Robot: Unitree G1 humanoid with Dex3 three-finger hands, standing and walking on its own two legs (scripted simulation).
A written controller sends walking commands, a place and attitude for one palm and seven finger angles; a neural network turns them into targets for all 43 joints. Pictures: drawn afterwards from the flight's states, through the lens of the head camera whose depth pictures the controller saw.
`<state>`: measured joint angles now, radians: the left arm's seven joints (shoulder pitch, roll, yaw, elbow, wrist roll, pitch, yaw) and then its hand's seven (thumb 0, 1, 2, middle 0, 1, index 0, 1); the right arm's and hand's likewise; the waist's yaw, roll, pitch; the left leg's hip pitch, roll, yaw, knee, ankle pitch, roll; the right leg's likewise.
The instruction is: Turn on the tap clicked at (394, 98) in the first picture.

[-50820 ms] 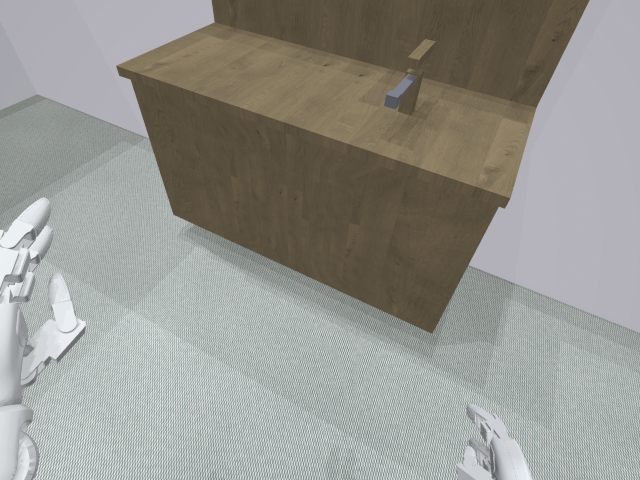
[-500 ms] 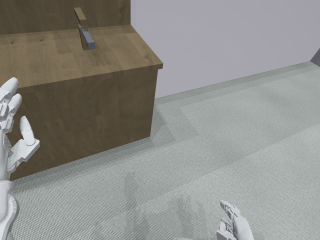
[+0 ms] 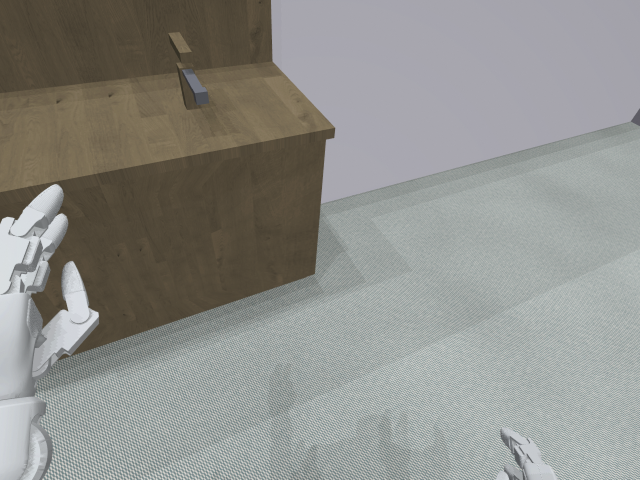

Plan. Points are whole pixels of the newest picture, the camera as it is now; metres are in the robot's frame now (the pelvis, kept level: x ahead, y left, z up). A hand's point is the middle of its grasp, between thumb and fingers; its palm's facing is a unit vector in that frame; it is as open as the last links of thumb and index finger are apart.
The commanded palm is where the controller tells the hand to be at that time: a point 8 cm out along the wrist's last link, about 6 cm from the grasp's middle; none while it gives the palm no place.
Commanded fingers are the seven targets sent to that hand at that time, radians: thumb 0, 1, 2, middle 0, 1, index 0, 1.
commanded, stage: stop stepping back and stand still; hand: left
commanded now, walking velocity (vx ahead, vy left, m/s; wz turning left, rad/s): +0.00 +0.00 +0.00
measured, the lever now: (200, 96) +0.87 +0.30 +0.06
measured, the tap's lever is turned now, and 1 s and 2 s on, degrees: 0 0 0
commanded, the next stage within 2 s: stand and check the lever's angle in 0.72 s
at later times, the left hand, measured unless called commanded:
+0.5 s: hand (72, 271) +0.27 +0.26 +0.17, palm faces +0.41 -0.82 -0.39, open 7.4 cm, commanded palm +0.21 +0.29 +0.19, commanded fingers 0.00 0.90 0.90 -0.20 -0.30 -0.20 -0.30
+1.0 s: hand (56, 300) +0.24 +0.26 +0.17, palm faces +0.39 -0.84 -0.36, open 7.4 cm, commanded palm +0.19 +0.30 +0.19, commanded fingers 0.00 0.90 0.90 -0.20 -0.30 -0.20 -0.30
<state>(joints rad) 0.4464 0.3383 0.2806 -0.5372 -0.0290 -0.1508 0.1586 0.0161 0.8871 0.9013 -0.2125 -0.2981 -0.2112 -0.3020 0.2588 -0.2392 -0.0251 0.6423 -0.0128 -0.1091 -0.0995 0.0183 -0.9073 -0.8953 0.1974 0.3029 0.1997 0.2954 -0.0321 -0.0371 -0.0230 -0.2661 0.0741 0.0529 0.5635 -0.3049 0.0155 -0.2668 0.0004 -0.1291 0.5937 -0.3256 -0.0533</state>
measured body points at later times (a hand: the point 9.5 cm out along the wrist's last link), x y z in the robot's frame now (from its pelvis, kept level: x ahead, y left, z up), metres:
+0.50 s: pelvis +0.05 +0.01 +0.01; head +0.07 +0.02 +0.46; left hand +0.24 +0.30 +0.20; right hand +0.23 -0.21 -0.07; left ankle +0.03 +0.13 -0.73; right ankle +0.02 -0.09 -0.73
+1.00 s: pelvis +0.03 +0.02 +0.01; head +0.03 +0.02 +0.46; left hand +0.21 +0.31 +0.19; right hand +0.19 -0.21 -0.07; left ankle +0.03 +0.13 -0.73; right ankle +0.02 -0.09 -0.73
